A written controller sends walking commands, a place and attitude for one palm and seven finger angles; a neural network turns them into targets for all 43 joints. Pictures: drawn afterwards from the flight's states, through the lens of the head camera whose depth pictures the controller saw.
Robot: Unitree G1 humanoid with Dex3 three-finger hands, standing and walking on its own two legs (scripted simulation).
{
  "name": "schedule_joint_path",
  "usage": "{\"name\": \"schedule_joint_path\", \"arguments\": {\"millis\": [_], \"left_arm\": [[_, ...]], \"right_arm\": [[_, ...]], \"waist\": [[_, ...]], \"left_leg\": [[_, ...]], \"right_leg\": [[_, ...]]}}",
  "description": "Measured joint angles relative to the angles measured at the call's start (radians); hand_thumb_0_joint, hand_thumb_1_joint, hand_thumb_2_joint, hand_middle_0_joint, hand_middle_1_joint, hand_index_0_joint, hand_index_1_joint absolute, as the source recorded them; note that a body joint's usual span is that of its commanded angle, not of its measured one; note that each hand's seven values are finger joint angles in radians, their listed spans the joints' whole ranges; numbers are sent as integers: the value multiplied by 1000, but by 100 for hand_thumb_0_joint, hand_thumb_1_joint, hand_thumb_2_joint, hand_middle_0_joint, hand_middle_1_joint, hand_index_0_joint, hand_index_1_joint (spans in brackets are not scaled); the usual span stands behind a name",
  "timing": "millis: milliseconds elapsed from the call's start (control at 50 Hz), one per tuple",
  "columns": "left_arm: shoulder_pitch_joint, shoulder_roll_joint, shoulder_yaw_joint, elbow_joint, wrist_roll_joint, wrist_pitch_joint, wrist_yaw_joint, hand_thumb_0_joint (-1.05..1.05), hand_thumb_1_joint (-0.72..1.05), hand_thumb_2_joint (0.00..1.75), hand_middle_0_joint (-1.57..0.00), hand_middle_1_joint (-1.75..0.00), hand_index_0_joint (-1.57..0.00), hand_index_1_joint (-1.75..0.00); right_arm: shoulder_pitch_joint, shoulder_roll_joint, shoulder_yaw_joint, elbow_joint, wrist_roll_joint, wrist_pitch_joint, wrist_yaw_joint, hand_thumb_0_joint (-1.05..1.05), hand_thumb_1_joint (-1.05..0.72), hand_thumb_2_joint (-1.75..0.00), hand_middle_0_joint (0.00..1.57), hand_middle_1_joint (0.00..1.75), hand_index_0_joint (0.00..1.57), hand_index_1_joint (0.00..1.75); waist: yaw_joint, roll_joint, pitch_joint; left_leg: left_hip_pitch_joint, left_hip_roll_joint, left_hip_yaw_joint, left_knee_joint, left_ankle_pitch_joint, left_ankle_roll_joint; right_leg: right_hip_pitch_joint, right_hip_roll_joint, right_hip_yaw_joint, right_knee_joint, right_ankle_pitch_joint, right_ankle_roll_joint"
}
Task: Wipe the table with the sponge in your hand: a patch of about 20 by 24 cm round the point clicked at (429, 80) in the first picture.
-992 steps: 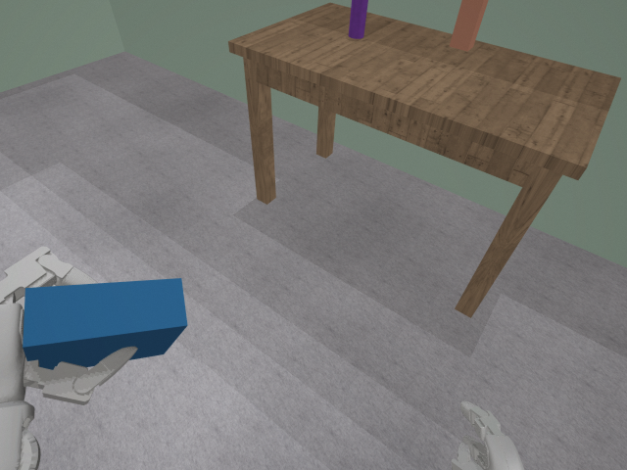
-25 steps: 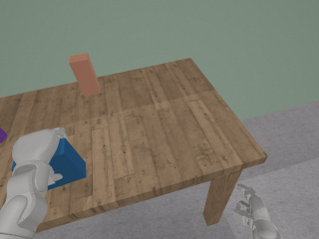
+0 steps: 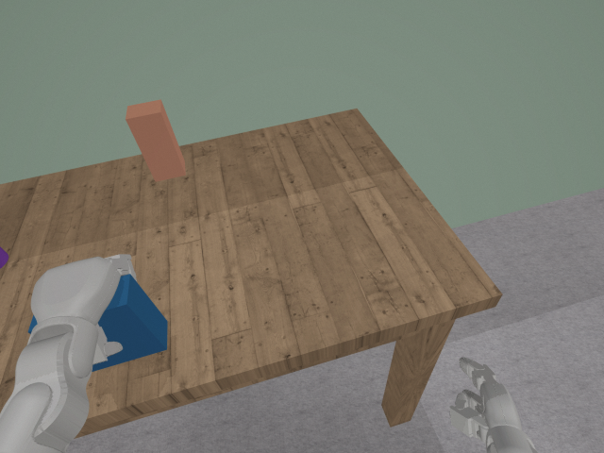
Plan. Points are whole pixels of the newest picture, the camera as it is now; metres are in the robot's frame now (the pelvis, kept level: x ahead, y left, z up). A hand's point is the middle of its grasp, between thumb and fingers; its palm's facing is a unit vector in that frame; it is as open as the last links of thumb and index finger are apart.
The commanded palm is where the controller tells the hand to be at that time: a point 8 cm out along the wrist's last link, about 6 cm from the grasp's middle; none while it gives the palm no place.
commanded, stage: lower the sponge onto the table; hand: left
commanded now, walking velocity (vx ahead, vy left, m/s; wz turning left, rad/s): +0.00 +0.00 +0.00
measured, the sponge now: (114, 333) +0.23 +0.31 +0.04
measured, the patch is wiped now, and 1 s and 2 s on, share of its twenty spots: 0.00 0.00 0.15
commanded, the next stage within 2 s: wipe forward along the first lane in 0.94 s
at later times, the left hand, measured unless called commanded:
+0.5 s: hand (103, 321) +0.23 +0.32 +0.06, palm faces -0.04 -0.06 -1.00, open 9.2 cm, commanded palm +0.21 +0.31 +0.12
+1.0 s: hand (104, 325) +0.23 +0.32 +0.05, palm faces -0.06 -0.04 -1.00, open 9.2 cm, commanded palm +0.21 +0.31 +0.10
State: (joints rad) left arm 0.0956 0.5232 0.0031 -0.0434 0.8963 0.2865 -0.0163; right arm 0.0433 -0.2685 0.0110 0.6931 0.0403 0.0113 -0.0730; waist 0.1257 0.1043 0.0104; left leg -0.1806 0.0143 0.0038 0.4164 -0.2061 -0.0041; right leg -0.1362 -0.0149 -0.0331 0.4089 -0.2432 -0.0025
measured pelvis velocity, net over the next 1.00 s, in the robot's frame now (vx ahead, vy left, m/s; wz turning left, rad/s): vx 0.00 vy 0.01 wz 0.00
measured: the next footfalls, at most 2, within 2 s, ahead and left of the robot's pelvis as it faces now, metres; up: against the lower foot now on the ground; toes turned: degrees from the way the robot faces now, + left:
none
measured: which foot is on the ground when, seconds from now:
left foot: down 0.00-1.00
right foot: down 0.00-1.00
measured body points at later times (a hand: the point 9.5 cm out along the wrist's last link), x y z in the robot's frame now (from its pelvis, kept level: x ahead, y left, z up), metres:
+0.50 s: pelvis +0.00 +0.00 +0.00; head +0.00 -0.03 +0.45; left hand +0.23 +0.32 +0.12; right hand +0.23 -0.21 -0.09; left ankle +0.01 +0.12 -0.74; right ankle -0.01 -0.12 -0.74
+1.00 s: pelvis +0.00 +0.01 +0.00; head +0.00 -0.03 +0.45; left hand +0.23 +0.32 +0.10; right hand +0.23 -0.21 -0.10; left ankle +0.01 +0.12 -0.74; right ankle -0.01 -0.12 -0.74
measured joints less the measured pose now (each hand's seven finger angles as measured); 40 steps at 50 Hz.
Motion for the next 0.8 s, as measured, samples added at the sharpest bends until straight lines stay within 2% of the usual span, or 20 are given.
{"name": "schedule_joint_path", "arguments": {"millis": [160, 280, 380, 800], "left_arm": [[-11, -9, 7, 30, 11, -20, 40, 0, -42, 106, -82, -140, -82, -140], [-11, -12, 8, 56, 9, -6, 37, 0, -42, 106, -82, -140, -82, -140], [-1, -15, 7, 64, 14, -29, 38, 0, -42, 106, -82, -140, -82, -140], [10, -34, 5, 106, 30, -46, 93, 0, -42, 106, -82, -141, -82, -140]], "right_arm": [[4, 9, -6, 8, 0, -8, -2, 1, -90, -90, 20, 30, 20, 30], [1, 8, -5, 9, 2, -7, -1, 1, -90, -90, 20, 30, 20, 30], [3, 7, -8, 7, 0, -10, -1, 1, -90, -90, 20, 30, 20, 30], [12, 14, -14, 13, 1, -11, 0, 1, -90, -90, 20, 30, 20, 30]], "waist": [[2, -7, -2], [-3, -7, -4], [-3, -9, -5], [-3, -20, -14]], "left_leg": [[-5, 2, -2, 6, -2, -2], [-9, 2, -2, 9, -3, -1], [-15, 1, -1, 14, -5, 1], [-42, -1, 0, 36, -14, 6]], "right_leg": [[-3, 3, -1, 2, 0, -2], [-6, 2, -1, 4, 0, -1], [-11, 1, 0, 7, -1, 1], [-34, -1, 2, 20, -5, 5]]}}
